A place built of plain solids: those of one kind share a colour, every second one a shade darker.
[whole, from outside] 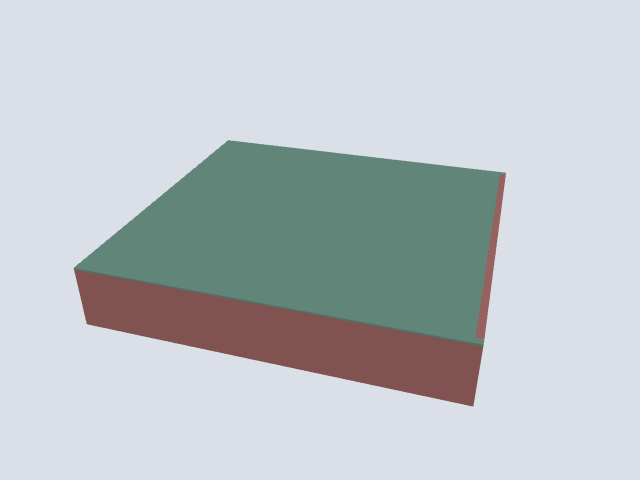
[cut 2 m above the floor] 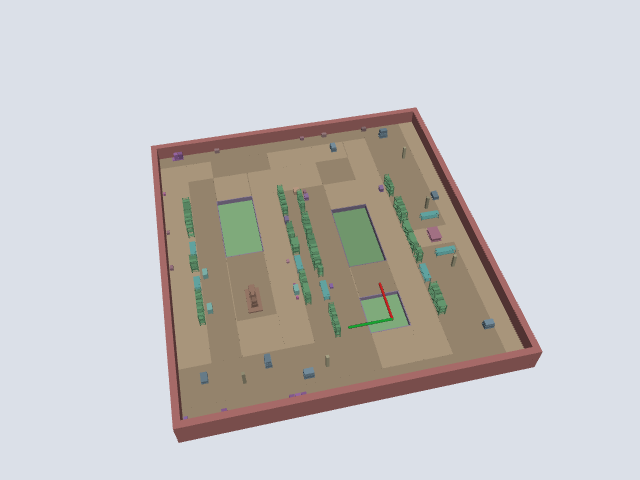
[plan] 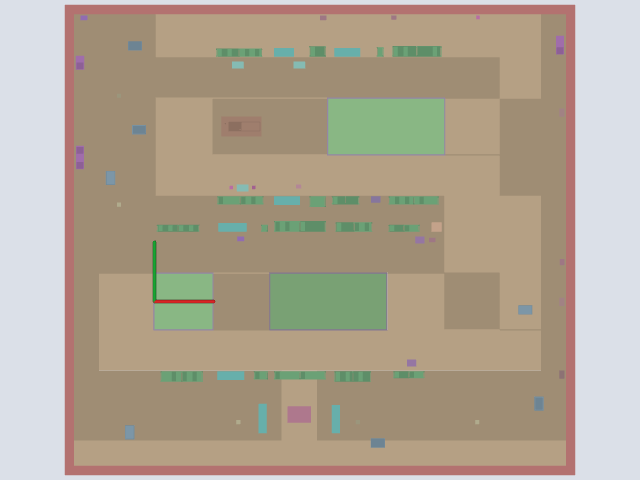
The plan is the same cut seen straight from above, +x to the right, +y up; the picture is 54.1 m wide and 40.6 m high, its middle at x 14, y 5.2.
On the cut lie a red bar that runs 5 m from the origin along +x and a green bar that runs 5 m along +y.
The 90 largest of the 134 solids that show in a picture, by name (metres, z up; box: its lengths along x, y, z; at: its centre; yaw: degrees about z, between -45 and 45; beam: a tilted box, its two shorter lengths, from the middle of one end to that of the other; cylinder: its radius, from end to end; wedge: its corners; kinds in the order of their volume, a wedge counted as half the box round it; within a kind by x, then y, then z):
{
 "floor_1": {"box": [2.1, 30.15, 1.4], "at": [-5.75, 9.22, -0.7]},
 "floor_2": {"box": [4.6, 0.1, 1.4], "at": [-2.4, -2.4, -0.7]},
 "floor_3": {"box": [4.6, 4.7, 1.4], "at": [-2.4, 0.0, -0.7]},
 "floor_4": {"box": [4.6, 0.1, 1.4], "at": [-2.4, 2.4, -0.7]},
 "floor_5": {"box": [4.8, 15.35, 1.4], "at": [-2.3, 16.62, -0.7]},
 "floor_6": {"box": [17.55, 5.9, 1.4], "at": [1.98, -8.8, -0.7]},
 "floor_7": {"box": [4.8, 4.7, 1.4], "at": [2.5, 14.8, -0.7]},
 "floor_8": {"box": [4.7, 0.1, 1.4], "at": [7.35, -2.4, -0.7]},
 "floor_9": {"box": [4.7, 4.7, 1.4], "at": [7.35, 0.0, -0.7]},
 "floor_10": {"box": [4.7, 0.1, 1.4], "at": [7.35, 2.4, -0.7]},
 "floor_11": {"box": [14.5, 0.1, 1.4], "at": [7.35, 12.4, -0.7]},
 "floor_12": {"box": [14.5, 0.1, 1.4], "at": [7.35, 17.2, -0.7]},
 "floor_13": {"box": [9.7, 4.7, 1.4], "at": [9.75, 14.8, -0.7]},
 "floor_14": {"box": [29.2, 3.4, 1.4], "at": [9.9, 4.15, -0.7]},
 "floor_15": {"box": [29.2, 3.1, 1.4], "at": [9.9, 7.4, -0.7]},
 "floor_16": {"box": [3.0, 4.4, 1.4], "at": [12.25, -9.55, -0.7]},
 "floor_17": {"box": [3.0, 1.5, 1.4], "at": [12.25, -6.6, -0.7]},
 "floor_18": {"box": [24.4, 3.4, 1.4], "at": [12.3, 10.65, -0.7]},
 "floor_19": {"box": [41.6, 2.15, 1.4], "at": [14.0, -12.82, -0.7]},
 "floor_20": {"box": [37.4, 3.4, 1.4], "at": [14.0, -4.15, -0.7]},
 "floor_21": {"box": [29.1, 3.4, 1.4], "at": [14.65, 18.95, -0.7]},
 "floor_22": {"box": [32.6, 3.65, 1.4], "at": [16.4, 22.48, -0.7]},
 "floor_23": {"box": [4.8, 4.7, 1.4], "at": [22.1, 0.0, -0.7]},
 "floor_24": {"box": [21.05, 5.9, 1.4], "at": [24.27, -8.8, -0.7]},
 "floor_25": {"box": [9.5, 0.1, 1.4], "at": [24.45, -2.4, -0.7]},
 "floor_26": {"box": [9.5, 0.1, 1.4], "at": [24.45, 2.4, -0.7]},
 "floor_27": {"box": [4.7, 4.7, 1.4], "at": [26.85, 0.0, -0.7]},
 "floor_28": {"box": [4.7, 9.9, 1.4], "at": [26.85, 7.4, -0.7]},
 "floor_29": {"box": [4.6, 0.1, 1.4], "at": [26.9, 12.4, -0.7]},
 "floor_30": {"box": [4.6, 4.7, 1.4], "at": [26.9, 14.8, -0.7]},
 "floor_31": {"box": [4.6, 0.1, 1.4], "at": [26.9, 17.2, -0.7]},
 "floor_32": {"box": [3.5, 0.1, 1.4], "at": [30.95, -2.4, -0.7]},
 "floor_33": {"box": [3.5, 4.7, 1.4], "at": [30.95, 0.0, -0.7]},
 "floor_34": {"box": [3.5, 3.5, 1.4], "at": [30.95, 4.1, -0.7]},
 "floor_35": {"box": [3.5, 3.1, 1.4], "at": [30.95, 7.4, -0.7]},
 "floor_36": {"box": [3.5, 3.5, 1.4], "at": [30.95, 10.7, -0.7]},
 "floor_37": {"box": [3.5, 4.7, 1.4], "at": [30.95, 14.8, -0.7]},
 "floor_38": {"box": [3.5, 3.5, 1.4], "at": [30.95, 18.9, -0.7]},
 "floor_39": {"box": [2.1, 30.15, 1.4], "at": [33.75, 9.22, -0.7]},
 "wall_1": {"box": [0.8, 38.2, 7.6], "at": [-7.2, 5.2, 2.4]},
 "wall_2": {"box": [43.2, 0.8, 7.6], "at": [14.0, -14.3, 2.4]},
 "wall_3": {"box": [43.2, 0.8, 7.6], "at": [14.0, 24.7, 2.4]},
 "wall_4": {"box": [0.8, 38.2, 7.6], "at": [35.2, 5.2, 2.4]},
 "ceil_hall_1": {"box": [43.2, 39.8, 0.2], "at": [14.0, 5.2, 6.1]},
 "floor_pit_1": {"box": [4.9, 4.7, 0.81], "at": [2.45, 0.0, -0.99]},
 "floor_pit_2": {"box": [9.8, 4.7, 0.72], "at": [14.7, 0.0, -1.04]},
 "floor_pit_3": {"box": [9.8, 4.7, 0.69], "at": [19.6, 14.8, -1.06]},
 "floor_band_1": {"box": [5.0, 0.1, 1.4], "at": [2.4, 2.4, -0.7]},
 "floor_band_2": {"box": [5.1, 0.1, 1.4], "at": [2.45, -2.4, -0.7]},
 "floor_band_3": {"box": [0.1, 4.8, 1.4], "at": [4.95, 0.05, -0.7]},
 "floor_band_4": {"box": [0.1, 4.7, 1.4], "at": [9.75, 0.0, -0.7]},
 "floor_band_5": {"box": [9.9, 0.1, 1.4], "at": [14.65, 2.4, -0.7]},
 "floor_band_6": {"box": [0.1, 4.7, 1.4], "at": [14.65, 14.8, -0.7]},
 "floor_band_7": {"box": [10.0, 0.1, 1.4], "at": [14.7, -2.4, -0.7]},
 "floor_band_8": {"box": [9.9, 0.1, 1.4], "at": [19.55, 17.2, -0.7]},
 "floor_band_9": {"box": [10.0, 0.1, 1.4], "at": [19.6, 12.4, -0.7]},
 "floor_band_10": {"box": [0.1, 4.8, 1.4], "at": [19.65, 0.05, -0.7]},
 "floor_band_11": {"box": [0.1, 4.8, 1.4], "at": [24.55, 14.85, -0.7]},
 "wall_column_1": {"box": [0.36, 0.36, 6.0], "at": [-3.0, 8.2, 3.0]},
 "wall_column_2": {"box": [0.36, 0.36, 6.0], "at": [-3.0, 17.4, 3.0]},
 "wall_column_3": {"box": [0.36, 0.36, 6.0], "at": [7.1, -10.2, 3.0]},
 "wall_column_4": {"box": [0.36, 0.36, 6.0], "at": [17.2, -10.2, 3.0]},
 "vehicle_1": {"box": [3.4, 1.7, 0.22], "at": [7.35, 14.8, 0.11]},
 "vehicle_2": {"box": [2.7, 0.8, 0.55], "at": [7.6, 14.8, 0.49]},
 "vehicle_3": {"box": [1.55, 0.7, 0.4], "at": [8.12, 14.8, 0.97]},
 "drums_1": {"box": [0.58, 0.58, 0.88], "at": [-6.3, 11.51, 0.56]},
 "drums_2": {"box": [0.58, 0.58, 0.88], "at": [-6.3, 12.15, 0.56]},
 "drums_3": {"box": [0.7, 2.0, 0.12], "at": [-6.3, 12.18, 0.06]},
 "drums_4": {"box": [0.58, 0.58, 0.88], "at": [-6.3, 12.79, 0.56]},
 "drums_5": {"box": [0.58, 0.58, 0.88], "at": [-6.3, 19.93, 0.56]},
 "drums_6": {"box": [0.7, 1.2, 0.12], "at": [-6.3, 20.2, 0.06]},
 "drums_7": {"box": [0.58, 0.58, 0.88], "at": [34.3, 21.21, 0.56]},
 "drums_8": {"box": [0.7, 1.6, 0.12], "at": [34.3, 21.68, 0.06]},
 "drums_9": {"box": [0.58, 0.58, 0.88], "at": [34.3, 21.85, 0.56]},
 "pallet_1": {"box": [0.7, 1.1, 0.43], "at": [-3.71, 10.44, 0.79]},
 "pallet_2": {"box": [0.7, 1.1, 0.32], "at": [-2.09, -11.07, 0.69]},
 "pallet_3": {"box": [1.16, 0.76, 0.35], "at": [-1.65, 21.62, 0.31]},
 "pallet_4": {"box": [1.04, 0.64, 0.32], "at": [-1.31, 14.53, 1.07]},
 "pallet_5": {"box": [1.16, 0.76, 0.43], "at": [18.89, -11.97, 0.35]},
 "pallet_6": {"box": [1.1, 0.7, 0.29], "at": [31.36, -0.71, 0.63]},
 "pallet_7": {"box": [0.64, 1.04, 0.44], "at": [32.52, -8.64, 1.07]},
 "trolley_1": {"box": [1.0, 0.6, 0.82], "at": [7.05, 20.0, 0.51]},
 "trolley_2": {"box": [1.0, 0.6, 0.82], "at": [7.45, 9.6, 0.51]},
 "trolley_3": {"box": [1.0, 0.6, 0.82], "at": [12.25, 20.0, 0.51]},
 "chest_1": {"box": [0.45, 0.7, 0.55], "at": [34.45, -6.18, 0.28]},
 "chest_2": {"box": [0.45, 0.7, 0.55], "at": [34.45, -0.04, 0.28]},
 "chest_3": {"box": [0.45, 0.7, 0.55], "at": [34.45, 15.98, 0.28]},
 "stand_1": {"box": [0.86, 0.8, 0.6], "at": [23.87, 6.3, 0.3]},
 "cart_1": {"box": [0.8, 0.55, 0.82], "at": [18.72, 8.62, 0.51]},
 "lifttable_1": {"box": [2.0, 1.4, 0.07], "at": [12.25, -9.55, 0.58]}
}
